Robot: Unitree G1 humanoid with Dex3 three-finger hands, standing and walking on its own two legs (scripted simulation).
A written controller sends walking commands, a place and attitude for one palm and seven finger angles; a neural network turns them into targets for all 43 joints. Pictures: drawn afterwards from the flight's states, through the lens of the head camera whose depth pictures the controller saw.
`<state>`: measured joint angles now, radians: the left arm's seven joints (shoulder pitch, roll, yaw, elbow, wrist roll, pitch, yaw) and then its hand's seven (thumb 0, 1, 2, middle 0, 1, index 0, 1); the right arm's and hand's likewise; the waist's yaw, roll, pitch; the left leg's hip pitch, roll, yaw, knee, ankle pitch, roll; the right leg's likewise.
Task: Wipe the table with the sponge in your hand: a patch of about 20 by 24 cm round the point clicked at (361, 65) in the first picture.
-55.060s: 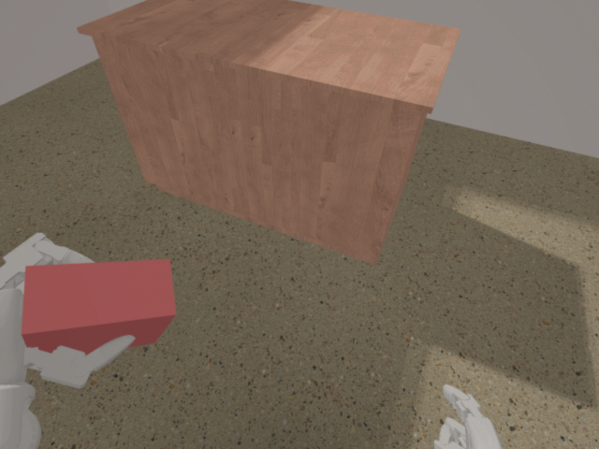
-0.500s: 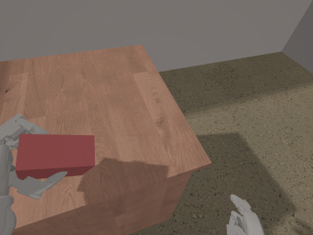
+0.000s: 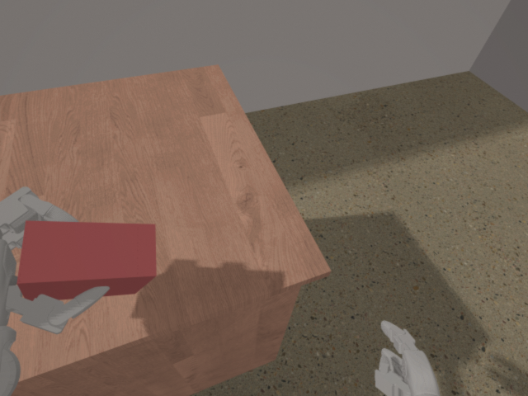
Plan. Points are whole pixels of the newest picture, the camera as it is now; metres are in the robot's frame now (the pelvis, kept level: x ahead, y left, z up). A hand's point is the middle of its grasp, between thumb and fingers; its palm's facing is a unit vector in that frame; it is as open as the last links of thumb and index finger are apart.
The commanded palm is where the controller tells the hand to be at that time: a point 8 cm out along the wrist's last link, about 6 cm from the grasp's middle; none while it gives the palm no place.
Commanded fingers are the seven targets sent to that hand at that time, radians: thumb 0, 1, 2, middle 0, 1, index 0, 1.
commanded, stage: shuffle to correct the standing spot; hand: left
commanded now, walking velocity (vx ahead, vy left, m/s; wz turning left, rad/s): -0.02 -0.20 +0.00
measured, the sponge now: (109, 263) +0.24 +0.21 +0.13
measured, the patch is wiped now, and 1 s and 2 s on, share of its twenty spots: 0.00 0.00 0.00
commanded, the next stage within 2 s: none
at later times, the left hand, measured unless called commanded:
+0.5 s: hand (93, 266) +0.22 +0.21 +0.15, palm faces +0.32 -0.87 -0.38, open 9.9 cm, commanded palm +0.16 +0.25 +0.17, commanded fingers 0.00 0.10 1.30 -1.20 -1.60 -1.20 -1.60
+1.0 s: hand (82, 272) +0.21 +0.22 +0.16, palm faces +0.34 -0.86 -0.39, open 9.9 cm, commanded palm +0.15 +0.25 +0.17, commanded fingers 0.00 0.10 1.30 -1.20 -1.60 -1.20 -1.60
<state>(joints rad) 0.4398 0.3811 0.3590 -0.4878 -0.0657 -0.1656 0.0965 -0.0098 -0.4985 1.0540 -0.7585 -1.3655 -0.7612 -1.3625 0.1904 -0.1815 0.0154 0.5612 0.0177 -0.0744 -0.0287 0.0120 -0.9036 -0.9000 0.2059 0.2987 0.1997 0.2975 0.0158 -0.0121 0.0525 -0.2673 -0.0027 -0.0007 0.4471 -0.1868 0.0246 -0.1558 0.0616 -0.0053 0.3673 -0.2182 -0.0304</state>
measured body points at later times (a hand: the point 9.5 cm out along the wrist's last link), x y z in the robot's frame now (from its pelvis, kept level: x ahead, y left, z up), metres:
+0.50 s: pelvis +0.00 -0.03 -0.01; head +0.02 -0.02 +0.44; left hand +0.20 +0.25 +0.18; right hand +0.16 -0.28 -0.08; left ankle +0.03 +0.10 -0.74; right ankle -0.02 -0.10 -0.74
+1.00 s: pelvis -0.01 -0.03 -0.01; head +0.02 -0.01 +0.44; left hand +0.19 +0.26 +0.18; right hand +0.16 -0.26 -0.09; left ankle +0.03 +0.10 -0.74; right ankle -0.02 -0.10 -0.74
